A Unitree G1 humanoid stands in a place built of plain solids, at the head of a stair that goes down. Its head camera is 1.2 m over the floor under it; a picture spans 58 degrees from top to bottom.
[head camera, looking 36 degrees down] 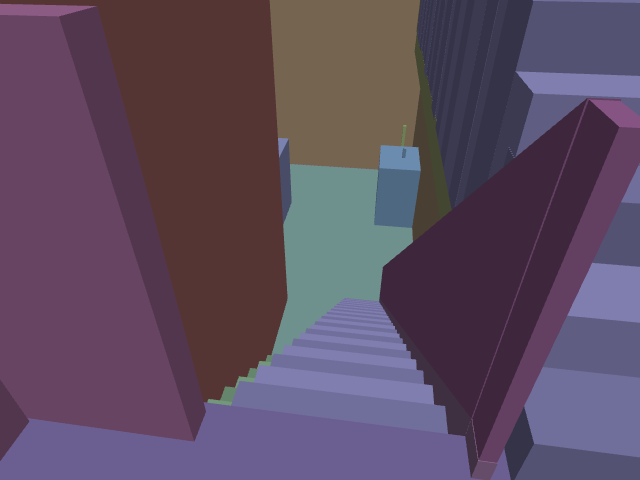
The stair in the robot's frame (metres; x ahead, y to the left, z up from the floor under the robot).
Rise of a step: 0.20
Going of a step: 0.23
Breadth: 0.77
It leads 8 degrees to the right of straight ahead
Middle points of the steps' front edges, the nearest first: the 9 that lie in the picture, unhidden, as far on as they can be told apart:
0.74 -0.04 0.00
0.97 -0.07 -0.20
1.20 -0.11 -0.41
1.43 -0.14 -0.61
1.66 -0.17 -0.81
1.89 -0.20 -1.02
2.12 -0.24 -1.22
2.35 -0.27 -1.42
2.58 -0.30 -1.63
